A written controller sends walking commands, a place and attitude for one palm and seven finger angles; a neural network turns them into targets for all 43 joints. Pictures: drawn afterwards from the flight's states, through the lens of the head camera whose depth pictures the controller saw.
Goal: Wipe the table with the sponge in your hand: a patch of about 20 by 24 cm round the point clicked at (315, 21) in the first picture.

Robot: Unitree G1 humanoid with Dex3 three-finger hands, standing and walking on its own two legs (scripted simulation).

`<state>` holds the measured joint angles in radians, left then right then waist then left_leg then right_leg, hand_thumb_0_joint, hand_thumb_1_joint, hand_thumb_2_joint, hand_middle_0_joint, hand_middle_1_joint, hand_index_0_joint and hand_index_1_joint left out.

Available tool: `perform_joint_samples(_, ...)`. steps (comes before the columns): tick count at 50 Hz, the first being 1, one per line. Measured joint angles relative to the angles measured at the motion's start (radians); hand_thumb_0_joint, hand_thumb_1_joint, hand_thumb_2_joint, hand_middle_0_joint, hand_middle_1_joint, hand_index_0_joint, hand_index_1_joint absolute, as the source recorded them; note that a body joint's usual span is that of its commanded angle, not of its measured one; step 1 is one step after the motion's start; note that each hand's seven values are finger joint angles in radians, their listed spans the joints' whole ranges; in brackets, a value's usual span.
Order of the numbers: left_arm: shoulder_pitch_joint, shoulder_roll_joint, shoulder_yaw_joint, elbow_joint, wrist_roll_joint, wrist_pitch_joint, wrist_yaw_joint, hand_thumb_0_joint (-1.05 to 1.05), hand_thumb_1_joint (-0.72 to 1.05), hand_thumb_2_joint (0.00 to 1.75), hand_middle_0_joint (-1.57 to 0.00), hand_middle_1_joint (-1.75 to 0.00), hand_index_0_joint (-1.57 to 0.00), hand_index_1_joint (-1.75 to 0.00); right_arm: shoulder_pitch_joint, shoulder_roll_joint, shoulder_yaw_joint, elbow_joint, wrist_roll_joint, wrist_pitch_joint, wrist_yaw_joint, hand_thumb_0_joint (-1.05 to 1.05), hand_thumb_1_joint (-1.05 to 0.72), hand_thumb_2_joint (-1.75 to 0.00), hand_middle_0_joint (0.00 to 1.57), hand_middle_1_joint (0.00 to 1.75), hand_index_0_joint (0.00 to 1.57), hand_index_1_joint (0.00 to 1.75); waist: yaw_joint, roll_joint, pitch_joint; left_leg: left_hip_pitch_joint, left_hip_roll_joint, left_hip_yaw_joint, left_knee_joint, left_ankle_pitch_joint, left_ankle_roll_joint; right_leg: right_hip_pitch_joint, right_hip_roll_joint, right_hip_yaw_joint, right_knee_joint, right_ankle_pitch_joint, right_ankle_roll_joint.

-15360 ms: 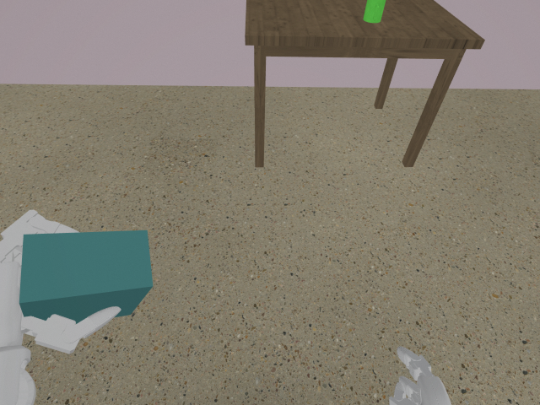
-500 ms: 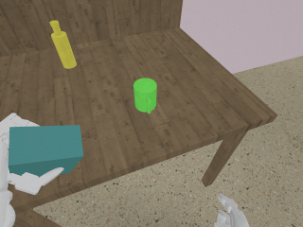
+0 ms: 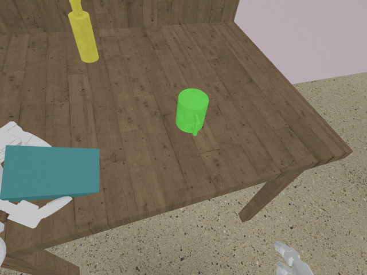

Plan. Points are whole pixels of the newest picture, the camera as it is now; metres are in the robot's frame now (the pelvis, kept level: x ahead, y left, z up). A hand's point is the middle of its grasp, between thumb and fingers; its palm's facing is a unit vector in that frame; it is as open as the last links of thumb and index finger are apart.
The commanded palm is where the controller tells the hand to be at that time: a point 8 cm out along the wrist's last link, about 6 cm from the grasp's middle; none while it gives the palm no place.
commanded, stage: come to a stop and stand still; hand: left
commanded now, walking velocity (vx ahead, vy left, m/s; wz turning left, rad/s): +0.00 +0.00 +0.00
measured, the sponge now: (63, 176) +0.24 +0.23 +0.13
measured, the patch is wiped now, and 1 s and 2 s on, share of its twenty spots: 0.00 0.00 0.00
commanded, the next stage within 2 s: look again from close up in 0.68 s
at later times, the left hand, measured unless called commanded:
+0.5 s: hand (8, 190) +0.19 +0.28 +0.15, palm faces +0.35 -0.85 -0.39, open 10.4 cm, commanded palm +0.14 +0.31 +0.18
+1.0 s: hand (17, 192) +0.20 +0.27 +0.15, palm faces +0.31 -0.87 -0.38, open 10.4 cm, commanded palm +0.14 +0.31 +0.18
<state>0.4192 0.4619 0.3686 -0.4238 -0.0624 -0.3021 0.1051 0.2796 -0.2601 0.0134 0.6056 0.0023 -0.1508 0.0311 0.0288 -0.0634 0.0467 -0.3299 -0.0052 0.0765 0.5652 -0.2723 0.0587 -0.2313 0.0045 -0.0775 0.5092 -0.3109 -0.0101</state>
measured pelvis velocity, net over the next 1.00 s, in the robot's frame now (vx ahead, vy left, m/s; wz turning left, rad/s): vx -0.03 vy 0.03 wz -0.03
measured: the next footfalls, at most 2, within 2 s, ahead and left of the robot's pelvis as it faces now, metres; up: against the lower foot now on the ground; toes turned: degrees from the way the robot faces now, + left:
none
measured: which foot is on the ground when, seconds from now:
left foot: down 0.00-1.00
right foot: down 0.00-1.00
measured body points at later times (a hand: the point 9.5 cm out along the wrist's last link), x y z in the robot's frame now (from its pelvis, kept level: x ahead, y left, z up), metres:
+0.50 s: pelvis -0.03 +0.03 +0.00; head +0.01 +0.06 +0.45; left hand +0.17 +0.33 +0.18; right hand +0.17 -0.18 -0.06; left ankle +0.02 +0.08 -0.73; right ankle -0.03 -0.11 -0.73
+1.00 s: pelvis -0.03 +0.03 +0.01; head -0.01 +0.06 +0.45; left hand +0.17 +0.32 +0.17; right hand +0.14 -0.20 -0.06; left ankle +0.02 +0.08 -0.73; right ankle -0.03 -0.11 -0.73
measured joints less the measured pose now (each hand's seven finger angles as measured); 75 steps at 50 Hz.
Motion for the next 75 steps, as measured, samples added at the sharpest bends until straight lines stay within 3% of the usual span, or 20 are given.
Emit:
perform_joint_samples(7,-0.045,0.005,0.039,-0.05,0.006,0.052,0.014,-0.01,-0.51,1.02,-0.68,-1.37,-0.7,-1.35,-0.064,0.041,0.006,-0.014,-0.006,-0.013,0.023,0.01,-0.9,-0.9,0.2,0.3,0.2,0.3,0.017,-0.027,0.043,-0.003,-0.033,0.015,0.001,0.009,0.024,-0.027,-0.036,0.012,0.055,-0.018,0.017)
perform_joint_samples(16,-0.02,-0.02,0.038,-0.094,-0.007,0.056,-0.019,-0.01,-0.51,1.02,-0.68,-1.37,-0.7,-1.35,-0.121,0.088,0.034,-0.052,0.006,0.003,0.011,0.01,-0.9,-0.9,0.2,0.3,0.2,0.3,0.01,0.024,0.042,-0.002,-0.022,0.01,-0.027,0.039,0.03,-0.001,-0.022,0.006,-0.028,0.046,0.03)
perform_joint_samples(28,0.006,-0.087,-0.001,-0.056,0.019,0.124,-0.025,-0.01,-0.51,1.02,-0.68,-1.37,-0.7,-1.35,-0.101,0.054,0.025,-0.062,0.016,0.028,-0.044,0.01,-0.9,-0.9,0.2,0.3,0.2,0.3,0.004,0.037,0.034,0.038,-0.018,0.026,-0.083,0.077,0.036,0.036,-0.016,0.023,-0.095,0.098,0.035)
perform_joint_samples(41,0.029,-0.077,-0.007,-0.053,0.025,0.13,-0.023,-0.01,-0.51,1.02,-0.68,-1.37,-0.7,-1.35,-0.065,0.048,0.019,-0.057,0.018,0.032,-0.059,0.01,-0.9,-0.9,0.2,0.3,0.2,0.3,-0.021,0.034,0.012,0.051,-0.012,0.032,-0.088,0.077,0.037,0.053,-0.01,0.03,-0.113,0.108,0.036)
perform_joint_samples(57,0.023,-0.088,-0.032,-0.042,0.024,0.151,-0.025,-0.01,-0.51,1.02,-0.68,-1.37,-0.7,-1.35,-0.071,0.066,0.036,-0.053,0.016,0.029,-0.06,0.01,-0.9,-0.9,0.2,0.3,0.2,0.3,-0.008,0.034,-0.005,0.077,-0.017,0.043,-0.108,0.078,0.037,0.068,-0.014,0.04,-0.116,0.103,0.037)
perform_joint_samples(58,-0.018,-0.05,-0.039,-0.035,0.045,0.148,-0.031,-0.01,-0.51,1.02,-0.68,-1.36,-0.7,-1.35,-0.053,0.058,0.049,-0.077,0.034,0.034,-0.08,0.01,-0.9,-0.9,0.2,0.3,0.2,0.3,-0.005,0.036,-0.008,0.06,-0.019,0.03,-0.091,0.069,0.035,0.053,-0.009,0.045,-0.086,0.072,0.046)
perform_joint_samples(59,-0.106,0.009,-0.044,-0.007,0.08,0.148,-0.046,-0.01,-0.51,1.02,-0.68,-1.36,-0.7,-1.35,-0.033,0.055,0.049,-0.086,0.022,0.032,-0.092,0.01,-0.9,-0.9,0.2,0.3,0.2,0.3,0.005,0.03,-0.008,0.046,-0.029,0.013,-0.074,0.067,0.032,0.042,-0.006,0.053,-0.043,0.068,0.028)
perform_joint_samples(61,-0.277,0.077,-0.033,0.066,0.072,0.198,-0.062,-0.01,-0.51,1.02,-0.68,-1.36,-0.7,-1.35,-0.037,0.048,0.05,-0.059,0.0,0.049,-0.068,0.01,-0.9,-0.9,0.2,0.3,0.2,0.3,0.016,0.015,-0.009,0.032,-0.053,-0.014,-0.054,0.071,0.027,0.029,-0.017,0.052,0.008,0.025,0.001)
perform_joint_samples(63,-0.352,0.074,0.016,0.082,0.034,0.307,-0.073,-0.01,-0.51,1.02,-0.68,-1.36,-0.7,-1.35,-0.077,0.036,0.06,-0.024,0.002,0.077,-0.036,0.01,-0.9,-0.9,0.2,0.3,0.2,0.3,0.024,0.017,-0.009,0.04,-0.056,-0.011,-0.052,0.071,0.026,0.03,-0.019,0.059,0.022,0.013,-0.002)
perform_joint_samples(66,-0.308,0.033,0.028,0.013,0.055,0.46,-0.084,-0.01,-0.51,1.02,-0.68,-1.36,-0.7,-1.35,-0.125,0.017,0.058,-0.026,0.015,0.107,0.002,0.02,-0.9,-0.9,0.2,0.3,0.2,0.3,0.025,0.053,-0.014,0.044,-0.047,0.003,-0.049,0.068,0.025,0.027,-0.015,0.063,0.031,0.014,-0.003)
perform_joint_samples(68,-0.212,0.027,-0.004,-0.054,0.087,0.501,-0.107,-0.01,-0.51,1.02,-0.68,-1.36,-0.7,-1.35,-0.152,0.009,0.057,-0.046,0.019,0.121,0.016,0.02,-0.9,-0.9,0.2,0.3,0.2,0.3,0.018,0.074,-0.015,0.028,-0.04,0.005,-0.034,0.064,0.025,0.015,-0.011,0.062,0.035,0.009,0.004)
perform_joint_samples(71,-0.076,0.045,-0.047,-0.115,0.088,0.463,-0.132,-0.01,-0.51,1.02,-0.68,-1.36,-0.7,-1.35,-0.181,0.017,0.057,-0.07,0.01,0.129,0.008,0.01,-0.9,-0.9,0.2,0.3,0.2,0.3,0.014,0.082,-0.015,-0.007,-0.031,-0.002,-0.001,0.055,0.018,-0.017,-0.003,0.054,0.066,0.0,0.008)
perform_joint_samples(75,-0.047,0.086,-0.047,-0.104,0.1,0.344,-0.084,-0.01,-0.51,1.02,-0.68,-1.36,-0.71,-1.35,-0.182,0.034,0.049,-0.064,-0.004,0.117,-0.018,0.01,-0.9,-0.9,0.2,0.3,0.2,0.3,0.044,0.067,-0.019,-0.057,-0.017,-0.036,0.054,0.042,-0.006,-0.053,0.012,0.019,0.111,-0.021,-0.014)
